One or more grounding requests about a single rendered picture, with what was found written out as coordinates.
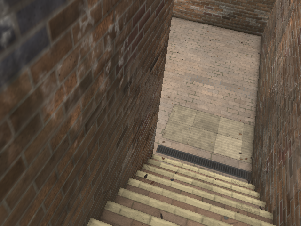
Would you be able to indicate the stairs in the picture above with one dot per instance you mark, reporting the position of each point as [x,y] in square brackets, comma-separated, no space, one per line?
[166,192]

